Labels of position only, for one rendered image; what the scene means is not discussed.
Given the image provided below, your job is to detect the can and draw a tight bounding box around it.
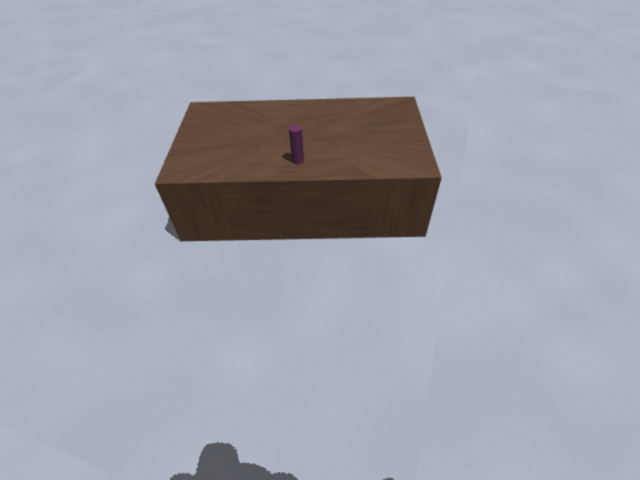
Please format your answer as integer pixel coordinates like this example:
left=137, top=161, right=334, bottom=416
left=289, top=125, right=304, bottom=165

